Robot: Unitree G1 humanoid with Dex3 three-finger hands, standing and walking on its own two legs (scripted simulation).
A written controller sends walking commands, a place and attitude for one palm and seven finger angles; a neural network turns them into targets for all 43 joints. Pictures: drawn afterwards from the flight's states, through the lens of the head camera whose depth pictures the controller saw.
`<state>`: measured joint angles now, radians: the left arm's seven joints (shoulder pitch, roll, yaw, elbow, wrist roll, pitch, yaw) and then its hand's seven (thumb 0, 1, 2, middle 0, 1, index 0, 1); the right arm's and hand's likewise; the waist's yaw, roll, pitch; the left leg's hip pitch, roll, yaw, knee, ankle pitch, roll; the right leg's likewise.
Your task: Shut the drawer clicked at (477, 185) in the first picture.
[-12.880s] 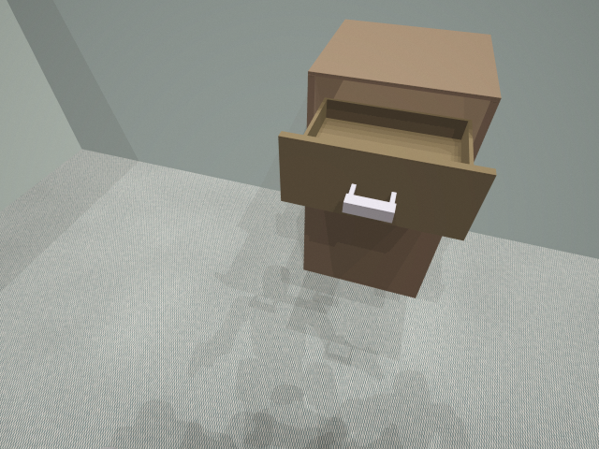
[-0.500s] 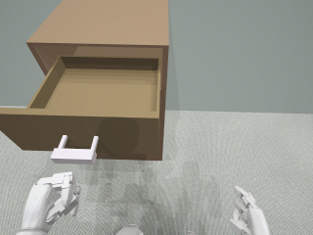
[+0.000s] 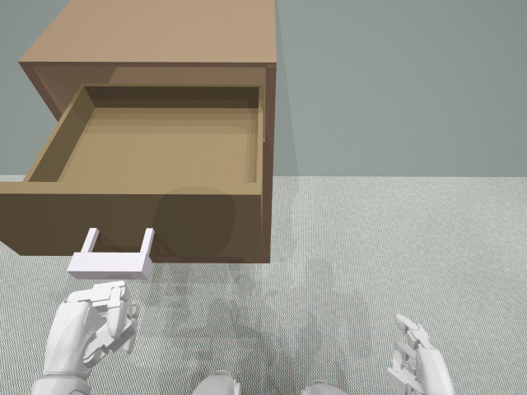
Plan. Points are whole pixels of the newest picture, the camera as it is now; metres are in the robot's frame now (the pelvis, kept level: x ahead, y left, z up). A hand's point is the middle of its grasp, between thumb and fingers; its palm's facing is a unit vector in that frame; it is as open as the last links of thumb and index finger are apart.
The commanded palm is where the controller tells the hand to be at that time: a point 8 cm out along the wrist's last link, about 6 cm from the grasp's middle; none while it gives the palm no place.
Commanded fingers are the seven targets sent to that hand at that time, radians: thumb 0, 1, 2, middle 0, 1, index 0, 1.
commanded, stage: bring the fist close to the handle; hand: left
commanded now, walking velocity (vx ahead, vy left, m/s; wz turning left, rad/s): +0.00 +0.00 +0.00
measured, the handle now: (116, 250) +0.31 +0.23 +0.05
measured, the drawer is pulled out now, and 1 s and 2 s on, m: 0.29 0.26 0.14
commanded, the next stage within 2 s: push the drawer shut in 0.16 s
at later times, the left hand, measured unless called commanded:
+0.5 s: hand (128, 310) +0.23 +0.19 +0.05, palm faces +0.05 -1.00 -0.07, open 3.3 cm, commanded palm +0.20 +0.25 +0.05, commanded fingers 0.00 0.90 0.90 -1.40 -1.60 -1.40 -1.60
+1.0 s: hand (134, 288) +0.26 +0.20 +0.04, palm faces +0.04 -1.00 -0.07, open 3.0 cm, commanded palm +0.26 +0.24 +0.05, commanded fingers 0.00 0.90 0.90 -1.40 -1.60 -1.40 -1.60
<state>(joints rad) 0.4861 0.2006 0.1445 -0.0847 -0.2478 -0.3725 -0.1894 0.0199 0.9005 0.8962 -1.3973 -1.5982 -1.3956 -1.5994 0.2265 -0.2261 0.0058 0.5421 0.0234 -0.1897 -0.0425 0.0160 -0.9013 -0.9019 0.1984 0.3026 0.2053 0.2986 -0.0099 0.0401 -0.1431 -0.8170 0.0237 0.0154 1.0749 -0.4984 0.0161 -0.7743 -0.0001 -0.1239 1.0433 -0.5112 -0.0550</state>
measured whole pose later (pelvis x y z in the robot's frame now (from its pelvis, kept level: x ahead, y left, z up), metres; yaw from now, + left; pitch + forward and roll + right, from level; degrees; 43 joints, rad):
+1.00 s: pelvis -0.02 +0.00 -0.01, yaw +1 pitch +14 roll -2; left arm 0.10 0.25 0.15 0.18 -0.24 -0.36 -0.20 -0.02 0.84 0.98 -1.40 -1.60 -1.40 -1.60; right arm 0.20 -0.26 0.05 0.59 0.03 -0.20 -0.07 0.01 -0.90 -0.90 0.20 0.30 0.21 0.30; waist 0.00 0.04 -0.11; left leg -0.89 0.01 -0.01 1.11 -0.47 0.02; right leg -0.83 -0.01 -0.15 1.07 -0.49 -0.06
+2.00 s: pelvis -0.02 +0.01 +0.00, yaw +0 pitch +16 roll -2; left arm -0.43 0.32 0.26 0.75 -0.18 -0.42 -0.18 0.01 0.80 0.95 -1.40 -1.60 -1.40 -1.60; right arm 0.27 -0.27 0.04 0.65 0.02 -0.09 -0.04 0.01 -0.90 -0.90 0.20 0.30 0.21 0.30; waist -0.06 0.02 -0.10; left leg -0.89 0.02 0.02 1.06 -0.45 0.03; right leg -0.85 0.00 -0.12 1.03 -0.46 -0.05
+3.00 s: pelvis -0.02 +0.02 -0.02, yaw -2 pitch +24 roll -4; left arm -0.93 0.55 0.42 1.21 -0.06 -0.42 -0.19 0.02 0.77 0.93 -1.40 -1.60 -1.40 -1.60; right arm 0.37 -0.28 0.06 0.65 -0.02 0.02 -0.01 0.01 -0.90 -0.90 0.20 0.30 0.21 0.30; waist -0.18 0.03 -0.11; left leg -1.09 0.05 0.01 1.14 -0.47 0.04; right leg -1.03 0.02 -0.12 1.06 -0.45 -0.04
